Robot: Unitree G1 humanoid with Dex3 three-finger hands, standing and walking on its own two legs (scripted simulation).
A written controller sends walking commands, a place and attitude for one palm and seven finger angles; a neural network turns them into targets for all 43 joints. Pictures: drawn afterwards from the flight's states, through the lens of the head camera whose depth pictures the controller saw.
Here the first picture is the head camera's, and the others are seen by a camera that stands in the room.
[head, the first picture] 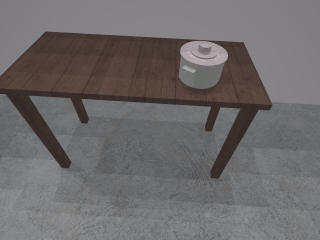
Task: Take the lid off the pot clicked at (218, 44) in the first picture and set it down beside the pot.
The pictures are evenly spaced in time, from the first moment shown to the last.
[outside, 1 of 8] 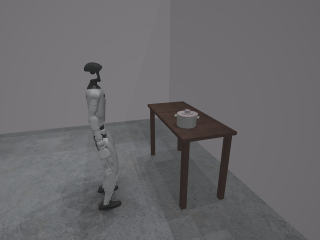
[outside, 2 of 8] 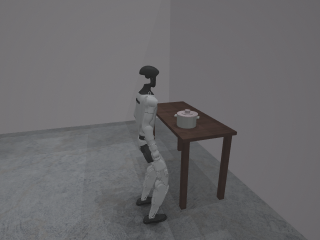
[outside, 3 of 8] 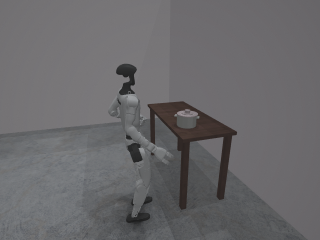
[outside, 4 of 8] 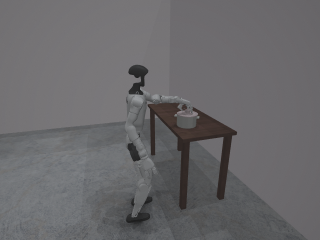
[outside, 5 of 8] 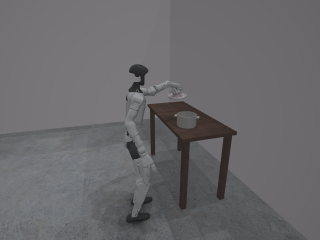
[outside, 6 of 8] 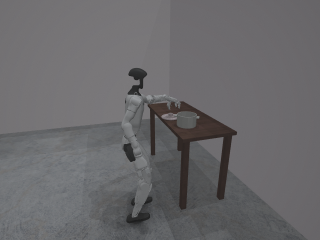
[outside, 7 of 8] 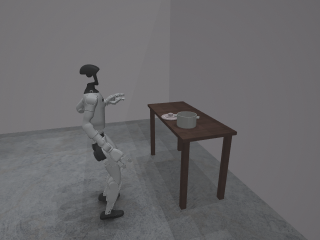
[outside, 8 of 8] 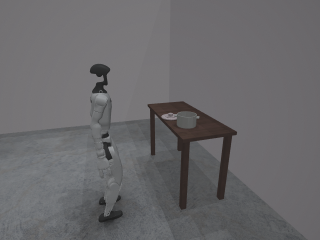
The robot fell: no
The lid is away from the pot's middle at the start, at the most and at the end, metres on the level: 0.00 0.25 0.25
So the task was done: yes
